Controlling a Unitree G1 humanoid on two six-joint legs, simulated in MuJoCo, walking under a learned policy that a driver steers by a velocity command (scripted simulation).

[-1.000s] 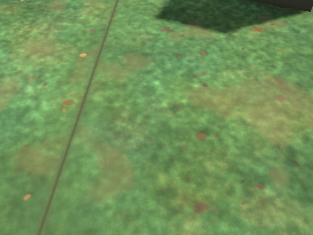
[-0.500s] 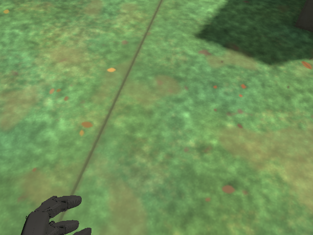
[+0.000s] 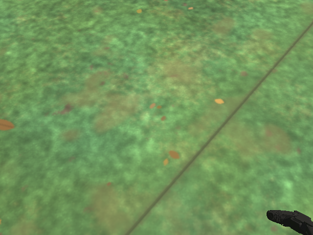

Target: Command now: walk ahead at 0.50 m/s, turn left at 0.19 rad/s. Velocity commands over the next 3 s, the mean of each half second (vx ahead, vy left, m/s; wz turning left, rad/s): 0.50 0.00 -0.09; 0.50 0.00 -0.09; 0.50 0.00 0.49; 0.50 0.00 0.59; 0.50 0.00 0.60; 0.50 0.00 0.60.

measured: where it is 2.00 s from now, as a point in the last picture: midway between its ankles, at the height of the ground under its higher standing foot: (180, 109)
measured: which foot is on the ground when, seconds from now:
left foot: up 0.00-0.02, down 0.04-0.62, up 0.64-1.00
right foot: down 0.00-0.04, up 0.06-0.58, down 0.60-1.00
